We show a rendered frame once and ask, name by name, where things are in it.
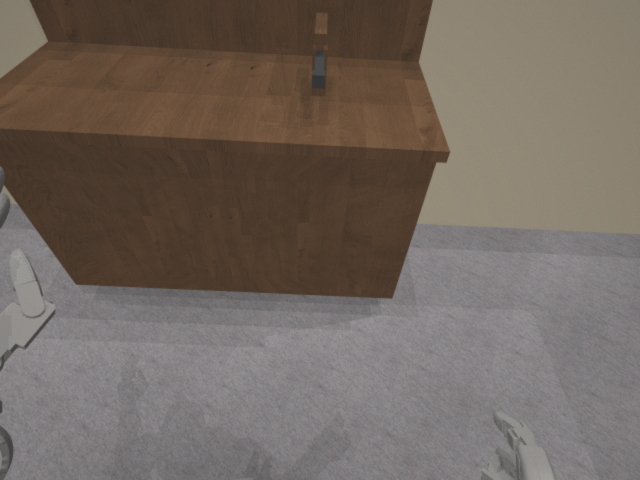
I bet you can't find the right robot hand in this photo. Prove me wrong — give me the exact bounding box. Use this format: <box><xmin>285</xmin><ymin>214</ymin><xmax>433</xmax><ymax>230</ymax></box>
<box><xmin>481</xmin><ymin>411</ymin><xmax>557</xmax><ymax>480</ymax></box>

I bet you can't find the counter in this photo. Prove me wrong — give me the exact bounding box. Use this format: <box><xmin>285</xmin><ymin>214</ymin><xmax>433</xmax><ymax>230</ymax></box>
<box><xmin>0</xmin><ymin>0</ymin><xmax>450</xmax><ymax>299</ymax></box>

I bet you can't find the left robot hand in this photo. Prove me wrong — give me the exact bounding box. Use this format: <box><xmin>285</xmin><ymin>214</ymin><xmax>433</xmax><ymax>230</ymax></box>
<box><xmin>0</xmin><ymin>166</ymin><xmax>55</xmax><ymax>371</ymax></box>

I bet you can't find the tap lever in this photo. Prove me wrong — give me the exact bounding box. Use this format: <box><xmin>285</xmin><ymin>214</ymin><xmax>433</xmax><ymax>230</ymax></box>
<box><xmin>312</xmin><ymin>51</ymin><xmax>325</xmax><ymax>89</ymax></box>

